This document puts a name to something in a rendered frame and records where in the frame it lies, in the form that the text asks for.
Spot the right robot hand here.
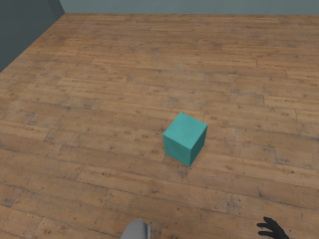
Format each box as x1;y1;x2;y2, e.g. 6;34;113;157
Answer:
256;216;289;239

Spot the carton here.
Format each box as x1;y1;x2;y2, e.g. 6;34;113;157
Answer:
162;112;208;167

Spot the robot left thigh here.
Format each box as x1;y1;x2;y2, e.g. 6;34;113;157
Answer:
120;220;152;239

